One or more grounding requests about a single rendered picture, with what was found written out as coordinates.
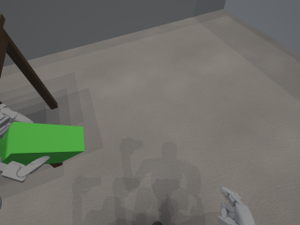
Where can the robot left hand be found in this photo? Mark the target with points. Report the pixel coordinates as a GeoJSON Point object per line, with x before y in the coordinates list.
{"type": "Point", "coordinates": [14, 170]}

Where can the robot right hand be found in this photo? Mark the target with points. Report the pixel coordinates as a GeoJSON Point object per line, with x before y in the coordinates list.
{"type": "Point", "coordinates": [240, 215]}

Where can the table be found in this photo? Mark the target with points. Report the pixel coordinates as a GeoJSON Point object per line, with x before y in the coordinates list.
{"type": "Point", "coordinates": [8, 46]}

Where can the sponge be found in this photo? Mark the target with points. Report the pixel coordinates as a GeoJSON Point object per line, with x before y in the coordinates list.
{"type": "Point", "coordinates": [26, 142]}

